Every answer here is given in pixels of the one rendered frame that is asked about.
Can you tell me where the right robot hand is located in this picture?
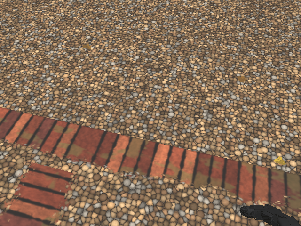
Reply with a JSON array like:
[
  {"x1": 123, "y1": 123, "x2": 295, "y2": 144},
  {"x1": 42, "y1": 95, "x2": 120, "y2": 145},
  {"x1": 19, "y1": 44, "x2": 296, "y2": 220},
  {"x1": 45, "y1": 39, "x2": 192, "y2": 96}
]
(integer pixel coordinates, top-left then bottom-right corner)
[{"x1": 240, "y1": 203, "x2": 301, "y2": 226}]

